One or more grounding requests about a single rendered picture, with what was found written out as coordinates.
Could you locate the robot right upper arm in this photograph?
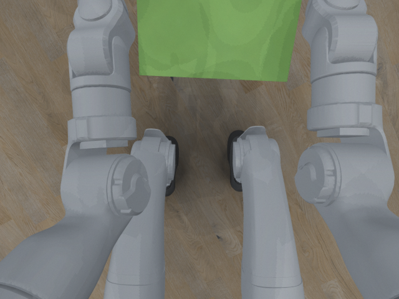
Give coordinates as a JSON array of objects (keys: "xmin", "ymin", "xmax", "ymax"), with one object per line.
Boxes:
[{"xmin": 294, "ymin": 143, "xmax": 399, "ymax": 299}]

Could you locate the robot left forearm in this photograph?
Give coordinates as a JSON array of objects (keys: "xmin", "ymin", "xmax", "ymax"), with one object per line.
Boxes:
[{"xmin": 60, "ymin": 0, "xmax": 137, "ymax": 195}]

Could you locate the carton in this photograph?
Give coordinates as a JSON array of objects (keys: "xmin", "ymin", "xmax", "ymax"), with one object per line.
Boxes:
[{"xmin": 137, "ymin": 0, "xmax": 302, "ymax": 82}]

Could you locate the robot left upper arm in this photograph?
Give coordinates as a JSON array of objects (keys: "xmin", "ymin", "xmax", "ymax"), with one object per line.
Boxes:
[{"xmin": 0, "ymin": 154, "xmax": 151, "ymax": 299}]

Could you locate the left robot thigh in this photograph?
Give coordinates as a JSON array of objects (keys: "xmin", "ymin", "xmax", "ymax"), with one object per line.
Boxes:
[{"xmin": 103, "ymin": 136, "xmax": 175, "ymax": 299}]

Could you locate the robot right forearm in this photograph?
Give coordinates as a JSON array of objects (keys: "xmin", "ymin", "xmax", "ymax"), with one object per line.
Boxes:
[{"xmin": 302, "ymin": 0, "xmax": 395, "ymax": 186}]

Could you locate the left robot shin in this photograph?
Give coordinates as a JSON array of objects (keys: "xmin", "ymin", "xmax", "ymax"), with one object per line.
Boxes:
[{"xmin": 130, "ymin": 128, "xmax": 171, "ymax": 186}]

